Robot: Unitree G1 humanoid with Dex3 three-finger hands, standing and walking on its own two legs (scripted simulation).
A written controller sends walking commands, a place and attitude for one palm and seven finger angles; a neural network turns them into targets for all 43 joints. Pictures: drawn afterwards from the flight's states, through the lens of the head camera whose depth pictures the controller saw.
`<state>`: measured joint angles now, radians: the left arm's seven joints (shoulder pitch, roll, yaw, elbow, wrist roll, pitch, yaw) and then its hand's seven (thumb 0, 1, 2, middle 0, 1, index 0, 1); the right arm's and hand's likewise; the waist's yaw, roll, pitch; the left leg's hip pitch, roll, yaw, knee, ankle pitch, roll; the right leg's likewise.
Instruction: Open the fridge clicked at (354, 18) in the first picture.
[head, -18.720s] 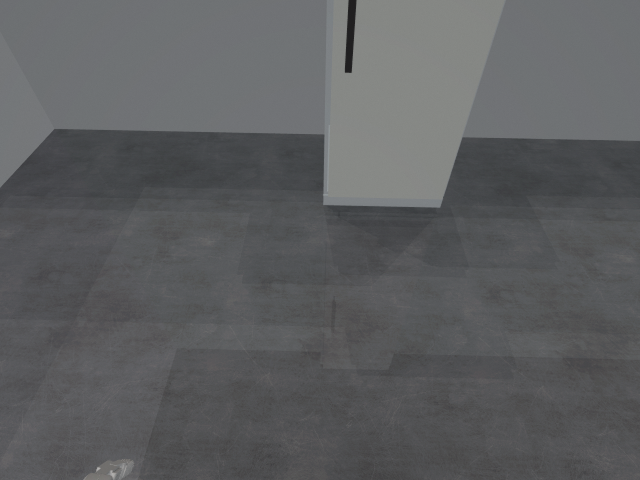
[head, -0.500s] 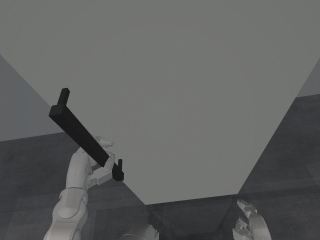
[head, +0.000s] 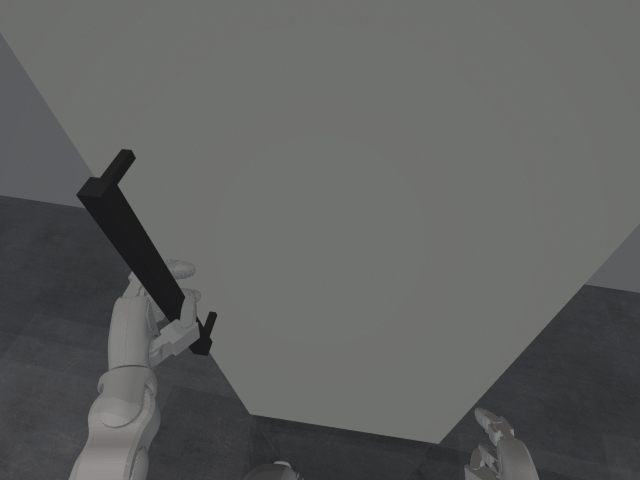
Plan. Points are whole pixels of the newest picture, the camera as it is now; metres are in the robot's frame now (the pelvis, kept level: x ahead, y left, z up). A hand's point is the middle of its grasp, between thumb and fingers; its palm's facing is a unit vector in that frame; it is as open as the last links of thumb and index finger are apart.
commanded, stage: walk backward, drawing the door open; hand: left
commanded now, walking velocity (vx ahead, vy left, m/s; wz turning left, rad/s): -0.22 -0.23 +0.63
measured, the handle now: (171, 274) +0.33 +0.20 +0.09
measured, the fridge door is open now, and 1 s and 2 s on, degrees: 4 59 90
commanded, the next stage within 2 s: stop walking and hold the door back in 1.34 s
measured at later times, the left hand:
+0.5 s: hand (185, 461) +0.14 +0.14 +0.06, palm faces +0.70 -0.62 -0.37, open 6.6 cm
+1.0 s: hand out of the picture -0.07 -0.03 +0.06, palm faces +0.87 -0.28 -0.40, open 5.9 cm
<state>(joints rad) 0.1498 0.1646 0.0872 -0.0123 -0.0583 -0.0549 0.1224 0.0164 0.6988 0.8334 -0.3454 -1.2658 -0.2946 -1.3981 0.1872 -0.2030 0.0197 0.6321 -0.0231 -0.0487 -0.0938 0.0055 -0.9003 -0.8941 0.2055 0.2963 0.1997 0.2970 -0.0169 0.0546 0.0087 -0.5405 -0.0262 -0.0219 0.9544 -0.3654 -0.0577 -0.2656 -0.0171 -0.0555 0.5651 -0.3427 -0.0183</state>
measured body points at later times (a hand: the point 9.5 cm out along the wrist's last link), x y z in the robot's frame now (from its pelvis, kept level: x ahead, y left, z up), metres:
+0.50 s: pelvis +0.00 -0.19 -0.02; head +0.02 -0.26 +0.43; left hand +0.10 +0.17 +0.08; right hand +0.23 -0.37 -0.15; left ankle -0.07 -0.01 -0.65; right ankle +0.14 -0.22 -0.73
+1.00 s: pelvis -0.02 -0.38 +0.01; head +0.01 -0.38 +0.45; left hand -0.12 -0.02 +0.08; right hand +0.24 -0.44 -0.10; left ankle -0.09 -0.21 -0.73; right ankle +0.04 -0.50 -0.71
